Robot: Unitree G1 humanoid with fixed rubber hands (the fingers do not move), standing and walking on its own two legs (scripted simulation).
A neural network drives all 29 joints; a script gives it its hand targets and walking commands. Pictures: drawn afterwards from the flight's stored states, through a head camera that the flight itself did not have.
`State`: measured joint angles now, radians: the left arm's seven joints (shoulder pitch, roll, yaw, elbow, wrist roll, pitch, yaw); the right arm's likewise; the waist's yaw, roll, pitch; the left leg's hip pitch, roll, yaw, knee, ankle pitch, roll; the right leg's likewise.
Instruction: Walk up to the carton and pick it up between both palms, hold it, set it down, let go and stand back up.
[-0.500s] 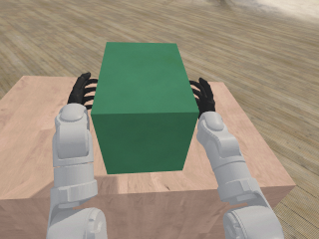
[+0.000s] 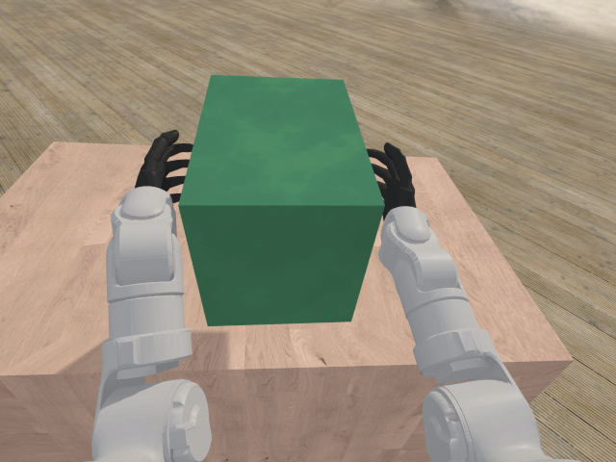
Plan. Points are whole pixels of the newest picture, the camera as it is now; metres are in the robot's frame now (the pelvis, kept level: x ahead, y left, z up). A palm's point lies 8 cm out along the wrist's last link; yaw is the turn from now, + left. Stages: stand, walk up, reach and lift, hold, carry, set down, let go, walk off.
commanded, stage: hold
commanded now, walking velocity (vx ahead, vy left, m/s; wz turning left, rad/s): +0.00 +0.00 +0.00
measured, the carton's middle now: (279, 195) +0.45 +0.01 +0.16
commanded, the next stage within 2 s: none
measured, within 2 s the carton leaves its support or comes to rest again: neither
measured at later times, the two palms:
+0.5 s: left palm (152, 204) +0.36 +0.16 +0.21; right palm (393, 214) +0.36 -0.13 +0.19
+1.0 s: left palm (147, 199) +0.37 +0.17 +0.21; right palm (390, 208) +0.36 -0.13 +0.20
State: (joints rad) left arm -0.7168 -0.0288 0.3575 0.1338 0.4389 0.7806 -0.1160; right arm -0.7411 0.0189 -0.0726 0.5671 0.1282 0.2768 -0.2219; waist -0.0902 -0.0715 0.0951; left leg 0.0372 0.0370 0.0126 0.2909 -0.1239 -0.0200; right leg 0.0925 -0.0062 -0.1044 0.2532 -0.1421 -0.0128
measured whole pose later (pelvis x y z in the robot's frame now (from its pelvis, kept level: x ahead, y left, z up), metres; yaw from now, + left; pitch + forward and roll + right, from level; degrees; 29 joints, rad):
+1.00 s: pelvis +0.00 +0.01 +0.00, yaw +0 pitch -13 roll -1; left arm -0.67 -0.02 0.34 0.07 0.44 0.80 -0.12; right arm -0.71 0.01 -0.03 0.53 0.17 0.28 -0.24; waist -0.10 -0.08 0.11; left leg 0.05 0.03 0.01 0.31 -0.14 -0.01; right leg 0.12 -0.01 -0.11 0.25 -0.15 0.00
